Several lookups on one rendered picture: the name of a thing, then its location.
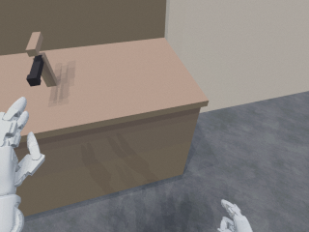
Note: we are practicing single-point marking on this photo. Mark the counter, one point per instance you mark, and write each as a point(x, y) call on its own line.
point(116, 108)

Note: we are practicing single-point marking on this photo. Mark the robot right hand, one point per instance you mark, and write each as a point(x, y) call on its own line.
point(239, 224)

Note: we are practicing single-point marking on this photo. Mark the robot left hand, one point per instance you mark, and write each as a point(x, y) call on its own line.
point(11, 125)

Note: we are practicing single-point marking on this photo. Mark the left robot forearm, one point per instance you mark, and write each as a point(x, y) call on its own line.
point(11, 218)

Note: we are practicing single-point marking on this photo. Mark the tap lever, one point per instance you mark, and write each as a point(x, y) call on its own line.
point(34, 77)

